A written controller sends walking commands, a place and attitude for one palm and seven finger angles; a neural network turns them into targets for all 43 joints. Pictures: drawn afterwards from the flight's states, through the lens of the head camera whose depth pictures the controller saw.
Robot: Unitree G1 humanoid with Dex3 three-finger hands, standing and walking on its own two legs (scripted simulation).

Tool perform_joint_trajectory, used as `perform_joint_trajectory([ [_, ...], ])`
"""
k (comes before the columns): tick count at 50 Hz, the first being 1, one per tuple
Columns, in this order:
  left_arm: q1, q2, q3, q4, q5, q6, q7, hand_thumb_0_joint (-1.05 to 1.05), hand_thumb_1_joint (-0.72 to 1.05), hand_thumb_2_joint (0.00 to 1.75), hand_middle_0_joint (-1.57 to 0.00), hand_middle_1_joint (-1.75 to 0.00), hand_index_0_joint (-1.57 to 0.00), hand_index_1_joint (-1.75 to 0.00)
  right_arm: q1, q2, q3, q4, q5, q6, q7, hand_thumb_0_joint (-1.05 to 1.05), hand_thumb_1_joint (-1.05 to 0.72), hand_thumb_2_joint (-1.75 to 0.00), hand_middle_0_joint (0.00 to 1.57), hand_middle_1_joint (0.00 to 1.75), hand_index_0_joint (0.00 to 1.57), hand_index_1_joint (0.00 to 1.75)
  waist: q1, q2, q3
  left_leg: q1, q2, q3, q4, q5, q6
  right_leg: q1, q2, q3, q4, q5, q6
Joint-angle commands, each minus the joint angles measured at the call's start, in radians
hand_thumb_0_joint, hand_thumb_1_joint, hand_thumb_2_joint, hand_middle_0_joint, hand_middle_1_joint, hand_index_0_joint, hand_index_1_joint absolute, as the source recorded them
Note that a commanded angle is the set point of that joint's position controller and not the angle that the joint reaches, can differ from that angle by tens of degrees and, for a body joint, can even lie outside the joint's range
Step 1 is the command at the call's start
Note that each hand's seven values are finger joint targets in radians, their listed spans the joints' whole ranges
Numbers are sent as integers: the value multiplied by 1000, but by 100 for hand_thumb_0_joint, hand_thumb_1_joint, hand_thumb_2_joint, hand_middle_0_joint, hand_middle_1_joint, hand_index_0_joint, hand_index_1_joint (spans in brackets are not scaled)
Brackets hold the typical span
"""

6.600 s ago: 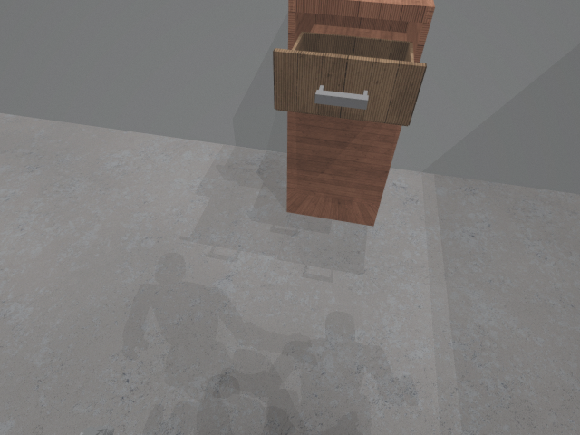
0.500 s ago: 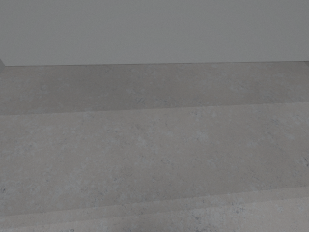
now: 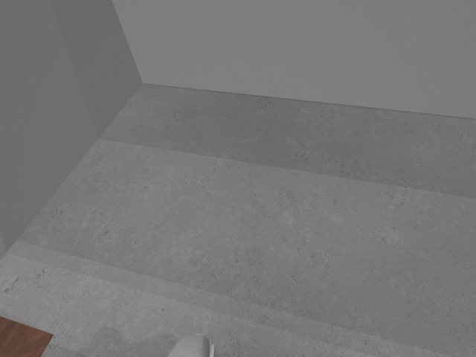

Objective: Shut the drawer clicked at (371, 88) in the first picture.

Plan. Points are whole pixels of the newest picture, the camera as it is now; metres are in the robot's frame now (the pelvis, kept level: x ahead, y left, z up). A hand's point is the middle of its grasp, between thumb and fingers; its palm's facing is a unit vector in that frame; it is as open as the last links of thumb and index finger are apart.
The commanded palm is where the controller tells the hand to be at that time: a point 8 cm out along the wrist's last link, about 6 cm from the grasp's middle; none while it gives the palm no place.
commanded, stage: turn to face it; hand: left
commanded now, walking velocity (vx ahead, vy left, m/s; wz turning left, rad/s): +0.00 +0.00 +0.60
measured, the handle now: out of the picture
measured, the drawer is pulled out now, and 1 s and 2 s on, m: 0.30 0.30 0.30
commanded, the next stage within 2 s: none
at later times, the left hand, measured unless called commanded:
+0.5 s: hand out of the picture +0.03 +0.31 -0.17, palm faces +0.32 -0.92 -0.22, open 7.4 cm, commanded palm none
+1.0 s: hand out of the picture +0.06 +0.26 -0.14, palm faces +0.48 -0.82 -0.30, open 7.4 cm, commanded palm none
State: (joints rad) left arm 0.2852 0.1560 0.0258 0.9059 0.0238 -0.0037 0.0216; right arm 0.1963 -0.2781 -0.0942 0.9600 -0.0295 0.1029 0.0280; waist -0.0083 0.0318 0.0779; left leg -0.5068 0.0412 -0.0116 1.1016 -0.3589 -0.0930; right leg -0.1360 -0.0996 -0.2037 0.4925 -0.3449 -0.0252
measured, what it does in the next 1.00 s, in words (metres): steps on the spot, turning left: left foot, then right foot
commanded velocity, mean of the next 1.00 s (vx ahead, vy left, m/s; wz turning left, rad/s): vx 0.00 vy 0.00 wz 0.60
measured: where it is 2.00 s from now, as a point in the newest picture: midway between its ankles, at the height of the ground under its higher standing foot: outside the picture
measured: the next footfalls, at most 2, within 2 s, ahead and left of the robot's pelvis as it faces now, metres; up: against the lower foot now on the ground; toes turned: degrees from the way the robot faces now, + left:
left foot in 0.20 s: +0.04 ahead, +0.14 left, +0.00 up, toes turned +13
right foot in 0.94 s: +0.10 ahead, -0.06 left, +0.00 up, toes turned +34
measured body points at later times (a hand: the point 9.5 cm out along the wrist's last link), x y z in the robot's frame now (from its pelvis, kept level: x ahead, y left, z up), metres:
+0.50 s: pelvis +0.00 +0.08 +0.00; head +0.03 +0.12 +0.45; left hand +0.02 +0.36 -0.15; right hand +0.17 -0.14 -0.12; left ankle +0.00 +0.13 -0.74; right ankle +0.04 -0.11 -0.64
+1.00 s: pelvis +0.03 +0.02 -0.01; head +0.07 +0.01 +0.44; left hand +0.03 +0.31 -0.12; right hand +0.15 -0.21 -0.17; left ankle -0.02 +0.13 -0.72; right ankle +0.06 -0.08 -0.74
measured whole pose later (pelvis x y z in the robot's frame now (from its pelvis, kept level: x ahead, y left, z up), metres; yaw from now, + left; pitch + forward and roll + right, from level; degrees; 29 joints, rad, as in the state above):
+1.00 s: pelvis +0.03 +0.02 -0.01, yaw +32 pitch +1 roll +1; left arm 0.10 0.20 0.03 0.84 0.01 0.02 0.03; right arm 0.32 -0.24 -0.09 0.96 -0.02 0.07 0.00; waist -0.07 0.05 0.05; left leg -0.40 -0.15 -0.19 0.75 -0.41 -0.01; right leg -0.22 0.02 0.02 0.51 -0.31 -0.02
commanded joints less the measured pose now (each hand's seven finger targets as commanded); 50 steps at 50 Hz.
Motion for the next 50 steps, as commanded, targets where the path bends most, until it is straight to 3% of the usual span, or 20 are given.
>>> perform_joint_trajectory([
  [1,120,219,56,-31,4,-7,20,0,90,90,-20,-30,-20,-30,-158,-27,11,-120,10,-42,1,0,-90,-90,20,30,20,30,69,-244,-54,-93,-4,65,-118,-50,9,175,-239,150,-80,775,-83],
  [6,97,250,72,-29,9,3,17,0,90,90,-20,-30,-20,-30,-158,-16,24,-136,18,-62,0,0,-90,-90,20,30,20,30,65,-268,-89,105,-32,138,-390,-51,54,124,-263,89,-5,789,-78],
  [8,71,259,79,-31,-2,4,11,0,90,90,-20,-30,-20,-30,-55,-55,13,-120,12,-75,-6,0,-90,-90,20,30,20,30,3,-216,-156,296,-49,140,-614,124,77,70,-242,23,175,749,-23],
  [9,60,238,78,-45,-12,3,5,0,90,90,-20,-30,-20,-30,43,-133,-8,-97,7,-87,-11,0,-90,-90,20,30,20,30,-55,-69,-238,541,66,5,-696,376,129,-114,-201,-4,400,530,34],
  [10,20,171,59,-93,-19,2,-4,0,90,90,-20,-30,-20,-30,121,-252,-37,-90,16,-94,-19,0,-90,-90,20,30,20,30,-91,265,-277,714,356,-365,-677,904,254,-439,-41,28,638,-271,113],
  [11,-22,190,56,-112,-11,19,6,0,90,90,-20,-30,-20,-30,163,-262,-37,-65,30,-85,-23,0,-90,-90,20,30,20,30,-96,200,-296,688,396,-341,-653,1070,326,-476,-40,152,722,-318,105],
  [12,-42,196,60,-101,-5,30,11,0,90,90,-20,-30,-20,-30,109,-216,-26,-68,26,-84,-29,0,-90,-90,20,30,20,30,-72,148,-237,599,347,-252,-678,905,307,-475,-61,177,740,-259,104],
  [14,-64,196,70,-74,-5,37,3,0,90,90,-20,-30,-20,-30,-26,-162,-10,-112,16,-86,-40,0,-90,-90,20,30,20,30,-27,148,-98,408,242,-221,-731,689,261,-457,-57,203,755,-115,115],
  [15,-41,201,72,-58,-3,39,-4,0,90,90,-20,-30,-20,-30,-66,-144,-1,-123,17,-90,-40,0,-90,-90,20,30,20,30,-1,133,-74,362,206,-189,-758,613,233,-436,-54,201,754,-55,118],
  [17,-11,192,74,-41,0,43,-6,0,90,90,-20,-30,-20,-30,-66,-138,1,-128,18,-97,-40,0,-90,-90,20,30,20,30,17,100,-62,345,165,-179,-780,589,199,-423,-33,197,743,9,127],
  [26,-138,196,71,-91,-3,37,7,0,90,90,-20,-30,-20,-30,65,-131,-14,-103,14,-99,-41,0,-90,-90,20,30,20,30,-17,87,-111,449,154,-330,-773,576,222,-475,3,241,649,29,149],
  [35,-282,179,56,-148,-16,28,13,0,90,90,-20,-30,-20,-30,168,-127,-23,-70,4,-93,-50,0,-90,-90,20,30,20,30,-57,78,-129,476,152,-506,-735,638,277,-430,58,267,463,-78,127],
  [40,-253,168,50,-152,-25,26,19,0,90,90,-20,-30,-20,-30,153,-135,-27,-66,2,-81,-49,0,-90,-90,20,30,20,30,-43,88,-143,411,125,-556,-723,625,271,-290,106,268,305,-91,101],
  [44,-172,175,55,-135,-34,19,25,0,90,90,-20,-30,-20,-30,117,-130,-30,-69,9,-74,-42,0,-90,-90,20,30,20,30,-9,108,-161,294,68,-538,-697,540,221,-67,128,256,56,32,80],
  [45,-143,191,58,-129,-32,12,27,0,90,90,-20,-30,-20,-30,107,-121,-29,-70,16,-73,-38,0,-90,-90,20,30,20,30,10,79,-153,208,45,-508,-663,440,191,47,105,264,-77,128,78],
  [46,-118,230,64,-123,-29,2,31,0,90,90,-20,-30,-20,-30,127,-79,-23,-69,26,-72,-33,0,-90,-90,20,30,20,30,14,-28,-173,59,4,-442,-580,192,139,220,-18,367,-183,177,52],
  [47,-120,308,81,-131,-14,-3,38,0,90,90,-20,-30,-20,-30,154,-23,-16,-89,31,-75,-34,0,-90,-90,20,30,20,30,16,-303,-185,-141,-127,-217,-349,-142,60,330,-301,648,-222,205,-51],
  [48,-106,305,74,-135,-10,5,35,0,90,90,-20,-30,-20,-30,135,-87,-30,-99,10,-73,-38,0,-90,-90,20,30,20,30,16,-215,-161,-93,-136,-136,-140,-231,46,132,-406,645,-222,270,-140],
  [49,-151,283,61,-151,-10,9,32,0,90,90,-20,-30,-20,-30,136,-79,-35,-97,4,-64,-29,0,-90,-90,20,30,20,30,-13,-136,-100,-68,-113,-130,-4,-168,47,12,-346,534,-224,235,-149],
  [50,-196,228,61,-151,-18,4,33,0,90,90,-20,-30,-20,-30,133,-67,-32,-78,4,-52,-25,0,-90,-90,20,30,20,30,-37,-151,-89,-70,-89,-124,44,-123,42,-6,-279,482,-229,256,-119],
])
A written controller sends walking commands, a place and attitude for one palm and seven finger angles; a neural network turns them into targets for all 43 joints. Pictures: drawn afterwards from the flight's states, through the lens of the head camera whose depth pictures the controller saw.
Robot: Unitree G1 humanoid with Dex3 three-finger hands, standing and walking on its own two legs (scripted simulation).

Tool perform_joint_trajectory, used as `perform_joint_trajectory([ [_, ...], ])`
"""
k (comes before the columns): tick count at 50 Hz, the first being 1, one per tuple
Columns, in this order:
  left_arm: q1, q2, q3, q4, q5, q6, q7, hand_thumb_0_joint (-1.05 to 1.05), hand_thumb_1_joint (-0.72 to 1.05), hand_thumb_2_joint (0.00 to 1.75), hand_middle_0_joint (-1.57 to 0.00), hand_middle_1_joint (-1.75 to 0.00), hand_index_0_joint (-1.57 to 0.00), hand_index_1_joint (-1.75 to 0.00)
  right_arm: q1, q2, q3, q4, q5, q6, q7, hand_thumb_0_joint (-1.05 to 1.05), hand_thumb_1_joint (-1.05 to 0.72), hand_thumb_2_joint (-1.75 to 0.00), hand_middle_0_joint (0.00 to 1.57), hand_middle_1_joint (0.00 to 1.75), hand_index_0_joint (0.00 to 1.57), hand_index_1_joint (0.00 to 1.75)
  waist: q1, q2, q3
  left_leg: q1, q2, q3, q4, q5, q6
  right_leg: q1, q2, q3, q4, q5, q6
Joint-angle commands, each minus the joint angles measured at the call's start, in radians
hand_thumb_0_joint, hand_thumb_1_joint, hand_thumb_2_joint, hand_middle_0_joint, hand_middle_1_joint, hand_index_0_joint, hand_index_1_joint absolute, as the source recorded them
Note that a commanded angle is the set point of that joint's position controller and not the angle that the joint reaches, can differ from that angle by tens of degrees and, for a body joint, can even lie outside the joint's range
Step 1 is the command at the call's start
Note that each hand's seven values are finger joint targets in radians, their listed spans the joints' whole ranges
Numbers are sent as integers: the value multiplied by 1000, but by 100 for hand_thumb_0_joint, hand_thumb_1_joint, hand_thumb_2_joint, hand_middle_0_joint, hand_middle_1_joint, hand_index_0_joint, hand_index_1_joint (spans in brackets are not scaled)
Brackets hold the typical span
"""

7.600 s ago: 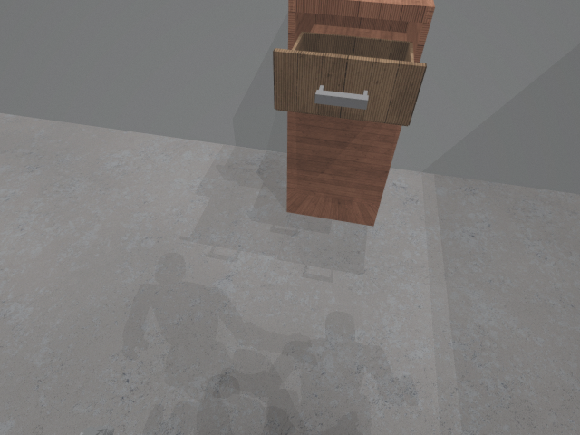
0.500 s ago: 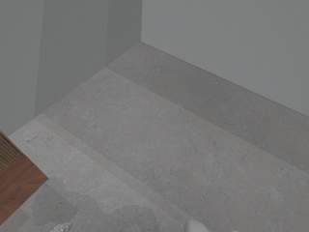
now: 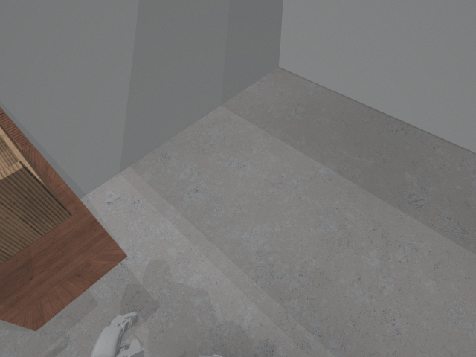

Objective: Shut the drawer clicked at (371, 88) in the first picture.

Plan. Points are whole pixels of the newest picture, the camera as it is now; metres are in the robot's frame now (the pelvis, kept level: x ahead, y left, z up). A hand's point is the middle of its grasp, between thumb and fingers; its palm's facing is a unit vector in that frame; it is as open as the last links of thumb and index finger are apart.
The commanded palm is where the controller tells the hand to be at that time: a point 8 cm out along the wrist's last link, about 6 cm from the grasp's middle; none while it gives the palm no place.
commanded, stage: turn to face it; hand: left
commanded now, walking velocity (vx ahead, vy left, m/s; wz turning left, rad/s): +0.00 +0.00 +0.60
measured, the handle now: out of the picture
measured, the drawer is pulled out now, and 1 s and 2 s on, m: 0.30 0.30 0.30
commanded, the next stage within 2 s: take the last steps up to it in 1.16 s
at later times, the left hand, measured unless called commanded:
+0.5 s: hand out of the picture -0.11 +0.23 -0.19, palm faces +0.41 -0.88 -0.26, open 7.4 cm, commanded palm none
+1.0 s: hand out of the picture -0.01 +0.29 -0.14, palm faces +0.54 -0.81 -0.25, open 7.4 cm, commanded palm none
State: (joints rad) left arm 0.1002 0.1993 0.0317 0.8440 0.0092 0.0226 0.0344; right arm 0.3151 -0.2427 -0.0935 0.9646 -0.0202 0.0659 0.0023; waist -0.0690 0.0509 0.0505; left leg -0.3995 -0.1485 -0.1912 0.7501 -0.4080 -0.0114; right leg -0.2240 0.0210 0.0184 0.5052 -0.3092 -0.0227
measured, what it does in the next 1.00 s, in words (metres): steps on the spot, turning left: left foot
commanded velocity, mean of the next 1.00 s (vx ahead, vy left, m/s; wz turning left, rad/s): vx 0.00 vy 0.00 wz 0.51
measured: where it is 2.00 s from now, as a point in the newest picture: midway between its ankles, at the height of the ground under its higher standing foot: outside the picture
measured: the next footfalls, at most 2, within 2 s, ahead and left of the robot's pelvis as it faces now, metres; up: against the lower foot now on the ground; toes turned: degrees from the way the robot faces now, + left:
left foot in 0.46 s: +0.00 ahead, +0.14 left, +0.00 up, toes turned +24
right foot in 1.12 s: +0.07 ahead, -0.05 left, +0.00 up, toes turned +36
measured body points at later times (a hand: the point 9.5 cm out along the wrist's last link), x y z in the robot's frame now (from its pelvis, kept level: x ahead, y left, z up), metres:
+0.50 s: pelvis -0.01 +0.04 -0.02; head +0.03 +0.08 +0.43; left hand -0.13 +0.28 -0.17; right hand +0.23 -0.15 -0.13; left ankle -0.03 +0.13 -0.74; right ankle -0.02 -0.10 -0.72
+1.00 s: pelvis -0.02 +0.05 +0.01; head -0.01 +0.06 +0.46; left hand -0.04 +0.33 -0.12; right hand +0.12 -0.16 -0.14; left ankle -0.03 +0.13 -0.74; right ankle +0.06 -0.08 -0.68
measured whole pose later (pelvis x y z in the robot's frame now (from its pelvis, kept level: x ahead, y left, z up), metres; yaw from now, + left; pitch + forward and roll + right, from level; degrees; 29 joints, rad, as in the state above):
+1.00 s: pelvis -0.02 +0.05 +0.01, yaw +34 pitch -1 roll -1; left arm 0.11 0.23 0.05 0.89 0.01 0.05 0.03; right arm 0.31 -0.19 -0.05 0.96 -0.03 0.04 0.00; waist -0.06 0.01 0.05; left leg -0.23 -0.11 -0.14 0.42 -0.16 0.07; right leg -0.40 -0.03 0.01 0.91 -0.43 0.09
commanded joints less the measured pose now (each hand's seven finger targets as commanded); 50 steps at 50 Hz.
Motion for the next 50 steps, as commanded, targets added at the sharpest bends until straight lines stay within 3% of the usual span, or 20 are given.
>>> perform_joint_trajectory([
  [1,-13,165,46,-83,-5,-27,14,0,90,90,-20,-30,-20,-30,10,-102,-30,-65,-6,-11,8,0,-90,-90,20,30,20,30,18,-177,-24,-181,123,83,442,-18,-50,66,-341,181,-221,290,-97],
  [2,-3,147,36,-76,-7,-33,8,0,90,90,-20,-30,-20,-30,5,-101,-29,-61,-5,-8,15,0,-90,-90,20,30,20,30,13,-173,6,-183,135,102,478,34,-59,48,-305,97,-202,380,-77],
  [4,52,147,35,-58,-3,-39,4,0,90,90,-20,-30,-20,-30,-11,-96,-25,-66,-1,-1,19,0,-90,-90,20,30,20,30,28,-219,7,-193,142,124,510,76,-71,64,-289,30,-186,458,-64],
  [5,78,147,37,-51,-1,-40,5,0,90,90,-20,-30,-20,-30,-31,-97,-23,-70,-1,-1,21,0,-90,-90,20,30,20,30,37,-199,6,-200,150,132,505,85,-76,81,-294,28,-179,481,-63],
  [11,200,180,48,-14,11,-37,4,0,90,90,-20,-30,-20,-30,-173,-90,-10,-105,-1,5,24,0,-90,-90,20,30,20,30,87,-230,17,-218,176,169,407,41,-84,151,-338,-10,-153,530,-90],
  [18,267,218,62,10,21,-22,4,0,90,90,-20,-30,-20,-30,-281,-61,22,-144,9,-18,27,0,-90,-90,20,30,20,30,131,-276,-45,-45,156,279,43,-14,-44,204,-367,-97,-50,720,-94],
  [19,274,226,65,13,22,-20,3,0,90,90,-20,-30,-20,-30,-278,-61,25,-147,11,-23,26,0,-90,-90,20,30,20,30,132,-293,-62,-7,147,290,-11,-15,-34,209,-370,-105,-28,742,-89],
  [21,254,234,69,18,15,-18,-1,0,90,90,-20,-30,-20,-30,-201,-88,18,-138,8,-34,20,0,-90,-90,20,30,20,30,84,-252,-108,148,127,307,-214,118,-15,167,-358,-165,97,705,-40],
  [22,239,226,70,11,5,-18,-4,0,90,90,-20,-30,-20,-30,-105,-140,4,-114,2,-46,20,0,-90,-90,20,30,20,30,26,-153,-174,352,183,243,-341,314,12,50,-348,-197,292,578,5],
  [23,227,160,58,-30,-5,-17,-14,0,90,90,-20,-30,-20,-30,-25,-273,-30,-105,0,-57,12,0,-90,-90,20,30,20,30,-17,192,-235,585,485,-139,-347,764,135,-295,-185,-213,547,-141,96],
  [24,175,148,41,-57,2,-7,-8,0,90,90,-20,-30,-20,-30,41,-320,-38,-81,19,-50,5,0,-90,-90,20,30,20,30,-33,224,-270,595,581,-229,-314,1138,233,-386,-144,-96,667,-384,108],
  [25,151,166,43,-63,5,3,-3,0,90,90,-20,-30,-20,-30,25,-296,-29,-81,19,-43,0,0,-90,-90,20,30,20,30,-20,114,-233,542,578,-131,-308,1061,246,-378,-175,-56,702,-343,100],
  [26,118,154,48,-45,8,9,1,0,90,90,-20,-30,-20,-30,-20,-251,-21,-89,12,-49,-11,0,-90,-90,20,30,20,30,-14,151,-173,457,501,-114,-326,996,217,-382,-171,-39,718,-282,106],
  [28,128,171,55,-13,8,12,-8,0,90,90,-20,-30,-20,-30,-135,-196,0,-123,6,-50,-17,0,-90,-90,20,30,20,30,39,120,-74,321,405,-41,-360,840,171,-351,-164,-15,736,-147,113],
  [29,156,166,58,-1,8,13,-12,0,90,90,-20,-30,-20,-30,-163,-186,4,-130,7,-53,-16,0,-90,-90,20,30,20,30,62,111,-63,298,376,-17,-378,788,151,-335,-155,-23,733,-103,116],
  [31,176,164,57,8,9,13,-15,0,90,90,-20,-30,-20,-30,-163,-179,6,-135,9,-58,-13,0,-90,-90,20,30,20,30,74,88,-82,283,347,-4,-396,728,141,-308,-143,-23,710,-55,122],
  [35,134,161,58,0,12,13,-9,0,90,90,-20,-30,-20,-30,-104,-169,2,-117,11,-59,-12,0,-90,-90,20,30,20,30,61,72,-75,293,337,-67,-424,650,138,-327,-129,-10,669,-19,134],
  [44,3,133,49,-37,4,10,0,0,90,90,-20,-30,-20,-30,-8,-142,-3,-84,-3,-54,-20,0,-90,-90,20,30,20,30,29,82,-58,298,350,-227,-438,528,194,-317,-96,10,519,-80,124],
  [47,-25,113,40,-49,-1,7,2,0,90,90,-20,-30,-20,-30,18,-142,-3,-71,-8,-52,-24,0,-90,-90,20,30,20,30,20,59,-73,298,357,-275,-421,565,215,-266,-70,9,407,-136,108],
  [50,-4,100,34,-40,-5,2,4,0,90,90,-20,-30,-20,-30,18,-138,-2,-58,-8,-49,-25,0,-90,-90,20,30,20,30,31,71,-96,269,344,-293,-400,623,212,-164,-37,4,280,-142,88],
])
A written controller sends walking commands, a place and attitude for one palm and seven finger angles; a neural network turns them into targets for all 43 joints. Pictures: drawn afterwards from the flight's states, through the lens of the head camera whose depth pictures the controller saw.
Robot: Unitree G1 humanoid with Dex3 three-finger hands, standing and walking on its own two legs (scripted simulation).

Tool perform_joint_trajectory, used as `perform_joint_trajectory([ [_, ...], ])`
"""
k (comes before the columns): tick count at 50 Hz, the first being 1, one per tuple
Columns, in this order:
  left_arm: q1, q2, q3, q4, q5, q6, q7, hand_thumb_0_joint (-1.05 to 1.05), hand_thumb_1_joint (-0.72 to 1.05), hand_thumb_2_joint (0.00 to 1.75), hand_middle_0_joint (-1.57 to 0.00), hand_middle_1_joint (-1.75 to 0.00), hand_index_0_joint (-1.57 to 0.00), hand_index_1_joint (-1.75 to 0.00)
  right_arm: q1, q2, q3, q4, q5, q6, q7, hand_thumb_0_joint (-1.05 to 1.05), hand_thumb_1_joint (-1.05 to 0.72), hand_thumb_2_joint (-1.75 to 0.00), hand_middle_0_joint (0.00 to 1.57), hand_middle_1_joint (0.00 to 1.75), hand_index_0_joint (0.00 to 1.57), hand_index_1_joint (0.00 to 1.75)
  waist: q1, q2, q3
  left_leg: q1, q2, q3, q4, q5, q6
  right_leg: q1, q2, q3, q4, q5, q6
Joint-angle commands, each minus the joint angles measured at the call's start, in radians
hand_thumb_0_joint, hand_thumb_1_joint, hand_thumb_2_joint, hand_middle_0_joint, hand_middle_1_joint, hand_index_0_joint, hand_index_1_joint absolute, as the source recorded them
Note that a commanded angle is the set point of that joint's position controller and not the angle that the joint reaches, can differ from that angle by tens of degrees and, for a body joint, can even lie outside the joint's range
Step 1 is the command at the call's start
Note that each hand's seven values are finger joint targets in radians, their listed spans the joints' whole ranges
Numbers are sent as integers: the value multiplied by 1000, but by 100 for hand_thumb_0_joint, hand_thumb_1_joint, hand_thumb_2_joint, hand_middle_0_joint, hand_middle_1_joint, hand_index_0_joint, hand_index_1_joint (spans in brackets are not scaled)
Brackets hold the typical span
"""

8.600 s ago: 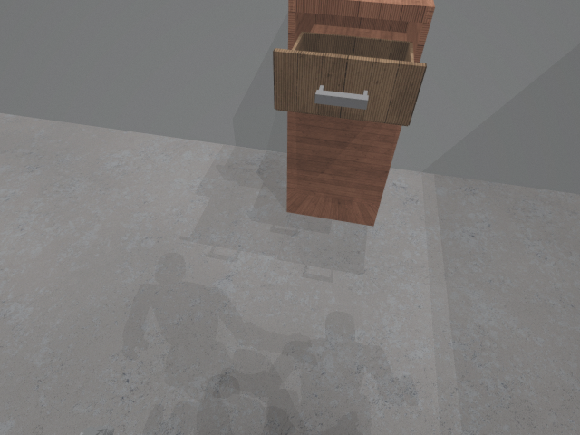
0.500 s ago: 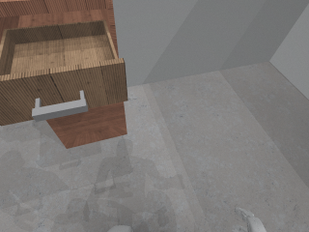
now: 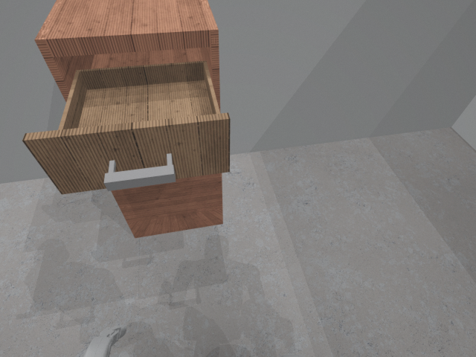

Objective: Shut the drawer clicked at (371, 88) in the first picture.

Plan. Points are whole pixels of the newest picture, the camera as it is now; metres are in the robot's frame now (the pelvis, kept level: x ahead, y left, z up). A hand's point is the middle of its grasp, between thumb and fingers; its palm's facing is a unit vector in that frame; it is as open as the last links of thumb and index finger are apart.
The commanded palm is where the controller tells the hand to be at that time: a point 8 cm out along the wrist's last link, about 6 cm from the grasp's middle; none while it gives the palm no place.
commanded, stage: turn to face it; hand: left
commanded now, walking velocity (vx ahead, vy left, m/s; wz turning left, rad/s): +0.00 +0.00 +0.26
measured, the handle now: (141, 169) +0.46 +0.20 +0.03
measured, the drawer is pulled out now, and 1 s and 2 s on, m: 0.30 0.30 0.30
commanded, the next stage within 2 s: take the last steps up to it in 0.16 s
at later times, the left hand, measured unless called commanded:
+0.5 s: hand out of the picture -0.08 +0.14 -0.16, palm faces +0.25 -0.94 -0.23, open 7.3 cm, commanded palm none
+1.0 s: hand out of the picture +0.07 +0.19 -0.18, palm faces +0.11 -0.98 -0.15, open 7.4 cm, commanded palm none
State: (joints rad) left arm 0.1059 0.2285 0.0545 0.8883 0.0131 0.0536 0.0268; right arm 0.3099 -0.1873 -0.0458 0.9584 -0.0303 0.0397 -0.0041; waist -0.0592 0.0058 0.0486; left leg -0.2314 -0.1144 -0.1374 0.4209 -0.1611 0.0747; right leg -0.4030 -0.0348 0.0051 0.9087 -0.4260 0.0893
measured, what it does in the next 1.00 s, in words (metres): steps on the spot: right foot, then left foot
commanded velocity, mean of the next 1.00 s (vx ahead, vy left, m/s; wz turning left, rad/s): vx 0.22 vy -0.07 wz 0.01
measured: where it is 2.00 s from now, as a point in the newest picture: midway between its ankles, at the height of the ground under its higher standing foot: outside the picture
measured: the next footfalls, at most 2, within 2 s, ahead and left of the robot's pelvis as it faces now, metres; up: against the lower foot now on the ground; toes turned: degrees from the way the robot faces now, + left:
right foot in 0.12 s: +0.02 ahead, -0.13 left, +0.00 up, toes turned +3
left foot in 0.62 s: -0.03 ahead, +0.11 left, +0.00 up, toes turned +14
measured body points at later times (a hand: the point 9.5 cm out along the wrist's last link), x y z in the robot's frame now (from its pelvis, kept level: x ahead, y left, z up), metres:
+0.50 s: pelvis -0.03 -0.04 +0.00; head -0.04 -0.06 +0.45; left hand -0.09 +0.19 -0.14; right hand +0.04 -0.28 -0.16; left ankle -0.09 +0.11 -0.69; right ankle -0.02 -0.13 -0.74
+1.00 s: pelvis +0.05 +0.00 +0.00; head +0.06 +0.02 +0.45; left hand +0.07 +0.24 -0.17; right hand -0.01 -0.22 -0.15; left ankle -0.07 +0.10 -0.74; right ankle +0.19 -0.13 -0.68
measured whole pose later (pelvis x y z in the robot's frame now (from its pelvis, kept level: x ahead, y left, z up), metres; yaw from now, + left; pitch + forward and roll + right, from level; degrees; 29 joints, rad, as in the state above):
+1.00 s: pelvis +0.05 +0.00 +0.00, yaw +5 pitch -2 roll +0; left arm 0.23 0.20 0.06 1.06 0.03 0.02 -0.02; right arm 0.45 -0.11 -0.02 1.13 -0.03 -0.06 -0.04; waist -0.02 -0.05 0.05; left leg 0.08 0.04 0.14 0.30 -0.34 -0.01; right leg -0.62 -0.10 -0.07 0.95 -0.16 0.01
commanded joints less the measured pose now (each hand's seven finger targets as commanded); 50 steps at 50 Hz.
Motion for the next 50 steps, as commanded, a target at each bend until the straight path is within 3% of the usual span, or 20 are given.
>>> perform_joint_trajectory([
  [1,18,66,12,-77,-12,-31,14,0,90,90,-20,-30,-20,-30,20,-192,-49,-50,2,-22,-18,0,-90,-90,20,30,20,30,32,121,-100,67,301,-340,-64,380,118,74,30,15,-180,3,-31],
  [4,93,72,14,-50,-17,-44,20,0,90,90,-20,-30,-20,-30,12,-179,-48,-42,12,-19,-13,0,-90,-90,20,30,20,30,64,105,-125,-25,247,-312,-22,276,62,270,34,4,-445,182,-43],
  [5,112,100,17,-40,-14,-53,25,0,90,90,-20,-30,-20,-30,13,-152,-45,-36,20,-21,-8,0,-90,-90,20,30,20,30,73,47,-133,-117,216,-280,25,185,23,399,-12,52,-568,257,-54],
  [6,128,153,27,-32,-5,-64,31,0,90,90,-20,-30,-20,-30,27,-103,-36,-37,29,-26,-3,0,-90,-90,20,30,20,30,73,-128,-136,-272,128,-139,156,-61,-45,522,-200,215,-625,293,-104],
  [7,140,200,37,-42,4,-62,30,0,90,90,-20,-30,-20,-30,9,-94,-39,-63,23,-22,-8,0,-90,-90,20,30,20,30,86,-250,-94,-343,21,29,355,-361,-101,433,-403,377,-631,422,-222],
  [8,121,194,30,-52,3,-53,27,0,90,90,-20,-30,-20,-30,5,-129,-57,-55,12,-7,-9,0,-90,-90,20,30,20,30,76,-136,-67,-277,50,16,543,-397,-99,253,-426,328,-640,391,-283],
  [10,24,125,23,-63,-4,-50,30,0,90,90,-20,-30,-20,-30,30,-122,-63,-13,6,20,-1,0,-90,-90,20,30,20,30,26,-128,2,-261,82,22,704,-294,-104,130,-301,230,-680,238,-248],
  [12,26,93,12,-57,-5,-60,22,0,90,90,-20,-30,-20,-30,51,-104,-55,13,5,24,6,0,-90,-90,20,30,20,30,13,-113,45,-273,99,55,781,-192,-115,105,-232,122,-672,246,-213],
  [20,286,67,7,65,10,-94,7,0,90,90,-20,-30,-20,-30,-68,-80,-44,3,-7,-6,19,0,-90,-90,20,30,20,30,103,-153,56,-315,175,130,559,-170,-121,249,-232,201,-778,-119,-210],
  [25,361,84,8,138,19,-95,-3,0,90,90,-20,-30,-20,-30,-127,-44,-27,-1,4,-33,21,0,-90,-90,20,30,20,30,128,-166,46,-183,166,202,291,-294,-97,243,-240,220,-781,-102,-258],
  [29,333,69,10,176,4,-89,-9,0,90,90,-20,-30,-20,-30,10,-18,-10,65,13,-68,2,0,-90,-90,20,30,20,30,55,-132,-21,151,130,253,-36,-128,-77,121,-152,110,-630,-20,-205],
  [30,328,33,2,175,-2,-88,-14,0,90,90,-20,-30,-20,-30,74,-57,-18,93,16,-79,-10,0,-90,-90,20,30,20,30,25,-9,-41,327,195,191,-94,-140,-66,-20,-107,63,-517,-40,-167],
  [31,315,-27,-12,161,-6,-85,-22,0,90,90,-20,-30,-20,-30,151,-147,-39,113,10,-85,-19,0,-90,-90,20,30,20,30,-19,236,-33,418,414,-109,-180,-329,-5,-221,-18,-36,-278,-55,-120],
  [32,261,-18,-12,129,6,-85,-23,0,90,90,-20,-30,-20,-30,204,-214,-52,109,6,-76,-24,0,-90,-90,20,30,20,30,-46,275,20,365,563,-260,-279,-415,61,-311,-4,-97,-87,-110,-101],
  [33,201,11,-1,109,15,-76,-29,0,90,90,-20,-30,-20,-30,186,-218,-51,100,2,-70,-28,0,-90,-90,20,30,20,30,-48,157,105,256,593,-251,-312,-451,93,-330,-43,-44,28,-69,-103],
  [35,237,4,5,153,21,-63,-36,0,90,90,-20,-30,-20,-30,91,-122,-22,98,6,-82,-34,0,-90,-90,20,30,20,30,11,195,175,111,493,-126,-336,-427,50,-288,-66,-20,118,44,-97],
  [36,255,-1,6,165,20,-62,-42,0,90,90,-20,-30,-20,-30,68,-97,-14,90,6,-87,-32,0,-90,-90,20,30,20,30,30,146,220,69,465,-62,-339,-351,40,-288,-78,-15,154,106,-91],
  [39,290,-34,7,179,19,-57,-48,0,90,90,-20,-30,-20,-30,84,-70,-8,89,12,-108,-35,0,-90,-90,20,30,20,30,59,90,178,111,405,76,-297,-44,38,-292,-71,-29,203,217,-67],
  [46,112,-22,5,101,8,-50,-50,0,90,90,-20,-30,-20,-30,179,-73,-3,136,7,-121,-45,0,-90,-90,20,30,20,30,39,139,146,245,422,140,-217,330,70,-383,-87,-49,101,265,-73],
  [50,-14,-32,-4,63,1,-59,-54,0,90,90,-20,-30,-20,-30,216,-80,-7,162,-6,-113,-43,0,-90,-90,20,30,20,30,6,164,148,234,415,171,-177,419,55,-251,-63,-110,-124,242,-100],
])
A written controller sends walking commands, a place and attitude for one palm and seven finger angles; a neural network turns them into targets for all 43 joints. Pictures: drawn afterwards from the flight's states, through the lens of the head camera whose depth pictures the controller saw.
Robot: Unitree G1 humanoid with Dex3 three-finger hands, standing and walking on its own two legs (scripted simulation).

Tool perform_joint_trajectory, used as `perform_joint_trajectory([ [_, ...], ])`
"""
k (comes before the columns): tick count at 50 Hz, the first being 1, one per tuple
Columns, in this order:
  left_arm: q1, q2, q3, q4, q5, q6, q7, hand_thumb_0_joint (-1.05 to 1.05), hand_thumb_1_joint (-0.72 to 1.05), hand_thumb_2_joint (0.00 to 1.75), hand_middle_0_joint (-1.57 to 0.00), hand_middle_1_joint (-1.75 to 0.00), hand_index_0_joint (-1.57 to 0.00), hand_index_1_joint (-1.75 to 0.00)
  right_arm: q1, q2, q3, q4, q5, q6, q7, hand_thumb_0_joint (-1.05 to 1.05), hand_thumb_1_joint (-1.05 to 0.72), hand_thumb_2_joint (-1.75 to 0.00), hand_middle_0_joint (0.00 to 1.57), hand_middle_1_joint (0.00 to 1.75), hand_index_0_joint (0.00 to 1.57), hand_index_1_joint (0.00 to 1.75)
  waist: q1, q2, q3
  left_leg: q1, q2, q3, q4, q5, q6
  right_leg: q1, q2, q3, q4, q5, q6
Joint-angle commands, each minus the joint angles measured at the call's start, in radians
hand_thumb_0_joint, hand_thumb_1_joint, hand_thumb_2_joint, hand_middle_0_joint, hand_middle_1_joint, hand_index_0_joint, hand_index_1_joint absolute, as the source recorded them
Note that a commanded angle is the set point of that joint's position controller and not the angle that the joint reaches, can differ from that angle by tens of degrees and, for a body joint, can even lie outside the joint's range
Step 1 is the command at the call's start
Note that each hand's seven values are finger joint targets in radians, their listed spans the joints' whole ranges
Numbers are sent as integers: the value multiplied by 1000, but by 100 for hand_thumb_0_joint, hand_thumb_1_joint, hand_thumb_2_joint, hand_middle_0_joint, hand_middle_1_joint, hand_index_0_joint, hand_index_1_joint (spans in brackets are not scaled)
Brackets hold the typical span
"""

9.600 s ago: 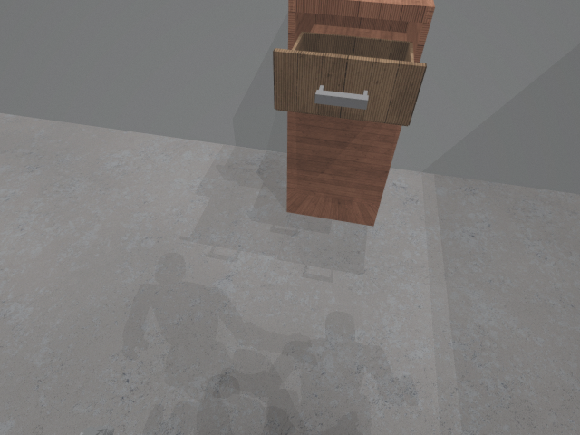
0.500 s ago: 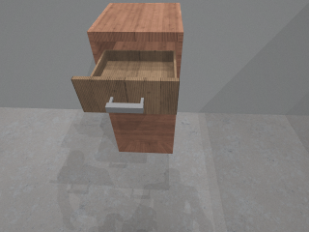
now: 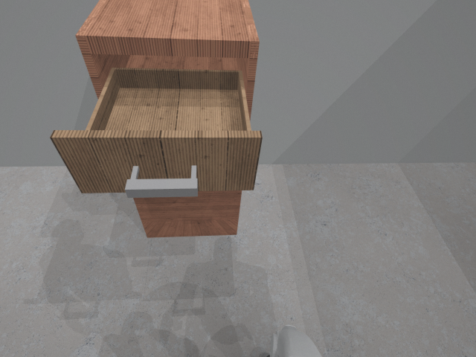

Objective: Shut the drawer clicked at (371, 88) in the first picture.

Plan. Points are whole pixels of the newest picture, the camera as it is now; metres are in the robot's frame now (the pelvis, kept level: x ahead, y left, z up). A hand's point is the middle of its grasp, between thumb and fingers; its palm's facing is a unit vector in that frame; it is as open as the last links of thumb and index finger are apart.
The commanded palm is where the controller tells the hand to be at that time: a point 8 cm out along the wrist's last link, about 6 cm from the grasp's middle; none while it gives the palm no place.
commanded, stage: take the last steps up to it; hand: left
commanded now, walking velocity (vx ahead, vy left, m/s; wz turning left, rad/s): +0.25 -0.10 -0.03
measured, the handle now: (164, 179) +0.42 +0.17 +0.04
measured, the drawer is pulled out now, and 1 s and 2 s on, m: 0.30 0.30 0.30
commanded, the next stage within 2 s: come to a stop and stand still in 0.30 s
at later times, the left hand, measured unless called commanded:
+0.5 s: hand (177, 347) +0.18 +0.12 -0.18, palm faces +0.09 -0.98 -0.17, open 7.2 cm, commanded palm none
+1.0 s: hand out of the picture +0.10 +0.12 -0.17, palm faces +0.05 -0.98 -0.21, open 7.4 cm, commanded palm none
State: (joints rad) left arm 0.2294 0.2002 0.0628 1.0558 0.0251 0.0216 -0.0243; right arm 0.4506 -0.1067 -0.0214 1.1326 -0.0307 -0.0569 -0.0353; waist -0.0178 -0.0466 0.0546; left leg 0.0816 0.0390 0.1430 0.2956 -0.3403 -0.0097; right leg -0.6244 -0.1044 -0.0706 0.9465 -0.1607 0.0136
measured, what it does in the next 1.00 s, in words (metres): walks ahead: right foot, then left foot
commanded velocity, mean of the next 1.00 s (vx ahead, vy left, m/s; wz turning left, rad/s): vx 0.00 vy -0.02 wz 0.02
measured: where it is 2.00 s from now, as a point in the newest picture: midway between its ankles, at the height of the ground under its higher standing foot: outside the picture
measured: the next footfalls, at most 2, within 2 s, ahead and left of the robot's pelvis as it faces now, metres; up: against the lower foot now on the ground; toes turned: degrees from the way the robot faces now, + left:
right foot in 0.14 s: +0.21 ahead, -0.15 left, +0.00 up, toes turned -8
left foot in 0.52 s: +0.23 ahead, +0.06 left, +0.00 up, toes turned +8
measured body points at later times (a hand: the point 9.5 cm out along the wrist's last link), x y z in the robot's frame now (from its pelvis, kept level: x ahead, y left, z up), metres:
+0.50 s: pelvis +0.14 -0.06 -0.01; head +0.13 -0.04 +0.44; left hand +0.17 +0.17 -0.17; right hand +0.19 -0.29 -0.15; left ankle +0.19 +0.05 -0.74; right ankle +0.17 -0.15 -0.74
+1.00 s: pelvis +0.13 -0.05 +0.00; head +0.14 -0.06 +0.45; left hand +0.09 +0.17 -0.16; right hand +0.17 -0.28 -0.16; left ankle +0.19 +0.05 -0.74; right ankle +0.17 -0.15 -0.74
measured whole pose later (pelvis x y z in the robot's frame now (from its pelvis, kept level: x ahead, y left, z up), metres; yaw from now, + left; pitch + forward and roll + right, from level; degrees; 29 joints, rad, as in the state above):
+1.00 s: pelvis +0.13 -0.05 +0.00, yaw +0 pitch -2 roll +1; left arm 0.34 0.15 0.02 1.12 0.03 0.01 0.03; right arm 0.21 -0.16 -0.04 1.09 -0.01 0.01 -0.02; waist 0.02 0.01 0.05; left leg -0.24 0.03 0.16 0.41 -0.13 0.03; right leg -0.23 -0.03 -0.13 0.46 -0.20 -0.03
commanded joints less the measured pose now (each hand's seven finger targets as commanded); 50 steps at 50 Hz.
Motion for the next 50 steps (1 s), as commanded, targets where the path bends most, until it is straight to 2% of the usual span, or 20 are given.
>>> perform_joint_trajectory([
  [1,-137,-2,-11,-104,-13,-29,-2,0,90,90,-20,-30,-20,-30,72,-166,-34,-10,-6,-14,-11,0,-90,-90,20,30,20,30,-29,216,138,-93,264,-96,-33,641,135,30,20,-44,-207,-36,-34],
  [3,-48,22,-4,-76,-14,-43,1,0,90,90,-20,-30,-20,-30,53,-193,-42,-6,-1,-9,-11,0,-90,-90,20,30,20,30,19,196,67,-107,265,-80,84,789,122,222,62,-66,-297,-48,-55],
  [5,179,91,14,-1,-8,-63,9,0,90,90,-20,-30,-20,-30,41,-198,-46,-7,8,-6,-2,0,-90,-90,20,30,20,30,120,91,-86,-214,197,-49,361,705,66,585,79,-55,-429,65,-69],
  [6,288,177,39,33,1,-78,23,0,90,90,-20,-30,-20,-30,84,-146,-40,-12,23,-5,11,0,-90,-90,20,30,20,30,156,-91,-209,-422,106,5,643,339,28,830,-131,167,-460,140,-134],
  [7,333,247,51,45,-15,-80,31,0,90,90,-20,-30,-20,-30,107,-98,-33,-39,31,0,9,0,-90,-90,20,30,20,30,127,-227,-302,-539,-8,-43,948,-243,7,869,-348,476,-558,338,-220],
  [8,279,227,41,28,-26,-74,37,0,90,90,-20,-30,-20,-30,45,-114,-34,-49,35,8,6,0,-90,-90,20,30,20,30,127,-103,-231,-569,27,-137,1046,-234,30,763,-340,443,-608,311,-253],
  [10,123,148,21,-6,-22,-76,46,0,90,90,-20,-30,-20,-30,-4,-86,-40,-49,24,16,15,0,-90,-90,20,30,20,30,72,-41,-118,-597,84,-146,1064,-98,25,578,-276,321,-636,203,-209],
  [11,58,114,9,-24,-21,-77,50,0,90,90,-20,-30,-20,-30,-11,-82,-38,-45,16,26,16,0,-90,-90,20,30,20,30,39,-44,-53,-577,111,-155,1034,-61,20,450,-252,244,-656,173,-193],
  [13,-14,64,-10,-42,-12,-80,56,0,90,90,-20,-30,-20,-30,26,-56,-35,-35,6,52,17,0,-90,-90,20,30,20,30,-16,-33,-11,-491,113,-135,933,-31,5,278,-208,127,-709,107,-170],
  [15,-29,56,-16,-46,-7,-80,57,0,90,90,-20,-30,-20,-30,47,-38,-32,-36,5,64,21,0,-90,-90,20,30,20,30,-40,-52,-5,-441,100,-102,805,-19,-6,224,-170,70,-734,53,-166],
  [19,2,60,-8,-43,-5,-74,55,0,90,90,-20,-30,-20,-30,-41,-36,-28,-79,3,59,30,0,-90,-90,20,30,20,30,-8,-59,6,-437,90,-74,584,-3,-17,258,-166,99,-762,-96,-192],
  [22,31,58,-10,-24,-8,-72,56,0,90,90,-20,-30,-20,-30,-85,-31,-16,-80,10,40,23,0,-90,-90,20,30,20,30,6,-8,-15,-353,67,-72,366,38,-28,318,-162,111,-688,45,-192],
  [24,28,36,-23,-10,-19,-61,57,0,90,90,-20,-30,-20,-30,-53,-40,-8,-50,14,33,15,0,-90,-90,20,30,20,30,-10,25,-33,-193,58,-79,164,217,-36,280,-105,65,-614,42,-132],
  [25,59,8,-33,-6,-19,-56,54,0,90,90,-20,-30,-20,-30,-37,-81,-10,-46,16,19,12,0,-90,-90,20,30,20,30,1,129,-54,-141,117,-147,107,371,-16,278,-46,38,-543,53,-82],
  [26,94,-13,-38,-2,-24,-50,57,0,90,90,-20,-30,-20,-30,-71,-129,-12,-59,13,13,4,0,-90,-90,20,30,20,30,26,212,-44,-203,205,-229,74,517,36,326,-2,16,-526,8,-40],
  [27,111,-11,-39,8,-21,-45,62,0,90,90,-20,-30,-20,-30,-124,-145,-11,-69,15,21,-1,0,-90,-90,20,30,20,30,45,183,-21,-268,225,-211,73,553,63,404,3,9,-547,-13,-24],
  [30,135,15,-43,34,-16,-28,63,0,90,90,-20,-30,-20,-30,-192,-127,-7,-80,28,29,-10,0,-90,-90,20,30,20,30,53,208,36,-306,178,-184,12,469,59,441,-9,23,-544,17,-16],
  [38,156,26,-30,23,-5,-17,64,0,90,90,-20,-30,-20,-30,-213,-156,-39,-107,24,57,-4,0,-90,-90,20,30,20,30,25,63,-17,-247,155,-174,29,225,58,363,-18,58,-555,-30,-37],
  [42,165,14,-30,21,-2,-19,62,0,90,90,-20,-30,-20,-30,-222,-145,-40,-103,22,58,3,0,-90,-90,20,30,20,30,26,52,-18,-292,139,-179,-7,21,55,352,-15,74,-573,-105,-41],
  [50,158,26,-40,34,-5,-33,64,0,90,90,-20,-30,-20,-30,-164,-112,-20,-54,20,55,13,0,-90,-90,20,30,20,30,18,8,14,-270,99,-145,-4,5,38,297,-36,106,-670,-247,-45],
])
